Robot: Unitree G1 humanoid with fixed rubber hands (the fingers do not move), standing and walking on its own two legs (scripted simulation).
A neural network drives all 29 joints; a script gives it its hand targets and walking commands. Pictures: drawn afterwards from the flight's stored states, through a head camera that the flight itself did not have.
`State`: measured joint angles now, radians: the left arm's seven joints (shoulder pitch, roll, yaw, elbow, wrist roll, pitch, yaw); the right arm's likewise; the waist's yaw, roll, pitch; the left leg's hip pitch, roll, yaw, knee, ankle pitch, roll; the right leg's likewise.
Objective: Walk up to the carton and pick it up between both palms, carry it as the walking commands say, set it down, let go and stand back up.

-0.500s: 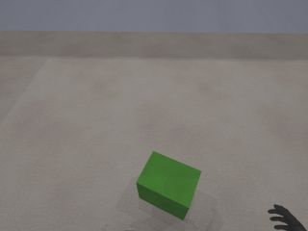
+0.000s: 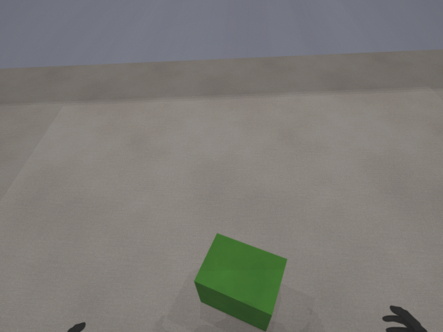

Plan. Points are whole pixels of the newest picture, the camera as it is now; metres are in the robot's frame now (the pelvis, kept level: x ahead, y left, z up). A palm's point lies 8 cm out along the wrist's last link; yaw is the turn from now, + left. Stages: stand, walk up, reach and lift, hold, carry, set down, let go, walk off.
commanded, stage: walk up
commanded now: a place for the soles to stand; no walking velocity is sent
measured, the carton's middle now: (241, 281) +0.44 -0.04 -0.65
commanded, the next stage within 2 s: reach and lift in 1.78 s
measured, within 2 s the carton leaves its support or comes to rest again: neither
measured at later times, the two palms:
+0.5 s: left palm out of the picture +0.12 +0.50 -0.10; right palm out of the picture +0.09 -0.22 -0.11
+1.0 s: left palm (55, 271) +0.29 +0.39 -0.10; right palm out of the picture -0.03 -0.18 -0.10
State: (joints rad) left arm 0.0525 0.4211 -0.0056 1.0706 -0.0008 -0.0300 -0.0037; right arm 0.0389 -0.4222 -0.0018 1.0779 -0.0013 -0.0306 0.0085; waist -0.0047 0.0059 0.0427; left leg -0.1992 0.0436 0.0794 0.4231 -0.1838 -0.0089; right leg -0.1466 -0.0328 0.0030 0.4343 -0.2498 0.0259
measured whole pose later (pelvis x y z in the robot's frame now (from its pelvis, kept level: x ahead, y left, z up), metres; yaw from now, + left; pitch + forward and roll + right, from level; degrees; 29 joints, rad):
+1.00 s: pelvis +0.03 +0.16 -0.02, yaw -28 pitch -3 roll +0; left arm 0.18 0.46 0.05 0.84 0.02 -0.03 -0.01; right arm 0.20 -0.43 -0.03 0.84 -0.02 -0.06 0.00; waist -0.02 -0.01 0.05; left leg -0.27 0.08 0.13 0.69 -0.37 0.00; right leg -0.30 0.04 0.06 0.66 -0.30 -0.02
